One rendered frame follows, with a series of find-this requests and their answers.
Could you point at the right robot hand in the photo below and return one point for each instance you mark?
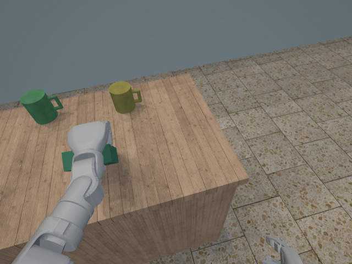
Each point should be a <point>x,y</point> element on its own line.
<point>288,255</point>

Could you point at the left robot hand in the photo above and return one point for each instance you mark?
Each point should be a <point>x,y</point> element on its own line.
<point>90,136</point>

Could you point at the robot left forearm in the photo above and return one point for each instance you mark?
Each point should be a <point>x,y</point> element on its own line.
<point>63,229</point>

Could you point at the table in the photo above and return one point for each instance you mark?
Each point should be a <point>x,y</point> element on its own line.
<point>171,190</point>

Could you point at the sponge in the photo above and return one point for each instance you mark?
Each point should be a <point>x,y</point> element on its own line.
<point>109,157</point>

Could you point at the robot left upper arm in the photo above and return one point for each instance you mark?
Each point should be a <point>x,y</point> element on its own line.
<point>41,255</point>

